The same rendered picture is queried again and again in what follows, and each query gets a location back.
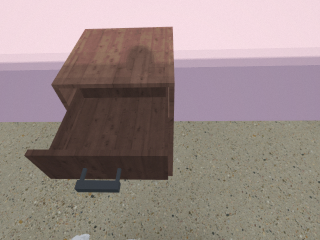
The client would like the drawer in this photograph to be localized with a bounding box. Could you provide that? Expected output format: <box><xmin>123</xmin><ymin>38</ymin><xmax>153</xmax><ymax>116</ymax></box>
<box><xmin>24</xmin><ymin>87</ymin><xmax>168</xmax><ymax>180</ymax></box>

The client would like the handle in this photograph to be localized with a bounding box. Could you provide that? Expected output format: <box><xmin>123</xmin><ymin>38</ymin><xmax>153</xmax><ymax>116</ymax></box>
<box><xmin>74</xmin><ymin>168</ymin><xmax>122</xmax><ymax>193</ymax></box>

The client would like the cabinet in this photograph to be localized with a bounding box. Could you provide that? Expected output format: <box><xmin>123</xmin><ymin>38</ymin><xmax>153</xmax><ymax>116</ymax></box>
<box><xmin>51</xmin><ymin>26</ymin><xmax>175</xmax><ymax>176</ymax></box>

